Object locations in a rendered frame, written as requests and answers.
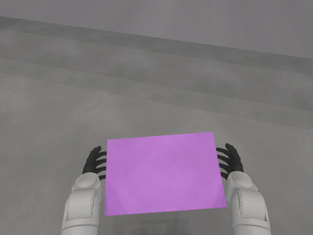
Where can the left robot forearm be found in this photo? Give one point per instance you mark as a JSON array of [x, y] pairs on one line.
[[82, 208]]

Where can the right robot forearm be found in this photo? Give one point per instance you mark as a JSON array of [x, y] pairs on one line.
[[249, 213]]

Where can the left robot hand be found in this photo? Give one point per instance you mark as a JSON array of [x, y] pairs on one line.
[[92, 162]]

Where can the carton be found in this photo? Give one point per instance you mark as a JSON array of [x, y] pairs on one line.
[[166, 173]]

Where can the right robot hand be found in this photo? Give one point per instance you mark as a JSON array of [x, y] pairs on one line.
[[234, 160]]

